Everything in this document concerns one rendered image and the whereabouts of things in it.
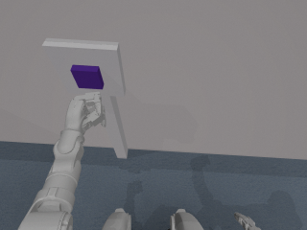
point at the robot shin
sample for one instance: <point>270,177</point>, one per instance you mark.
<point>180,211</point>
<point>119,210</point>

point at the button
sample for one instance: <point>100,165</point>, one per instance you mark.
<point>87,76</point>

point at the robot left shin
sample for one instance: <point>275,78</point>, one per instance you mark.
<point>119,210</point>

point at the left robot forearm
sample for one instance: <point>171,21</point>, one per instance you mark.
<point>58,191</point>

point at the robot left hand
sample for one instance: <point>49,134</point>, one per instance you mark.
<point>77,111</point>

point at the left robot upper arm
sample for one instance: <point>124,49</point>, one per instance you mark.
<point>49,220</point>

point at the robot right hand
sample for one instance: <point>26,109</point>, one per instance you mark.
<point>246,222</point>

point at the robot right shin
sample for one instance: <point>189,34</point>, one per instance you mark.
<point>180,211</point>

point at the panel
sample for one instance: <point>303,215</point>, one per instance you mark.
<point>63,53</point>

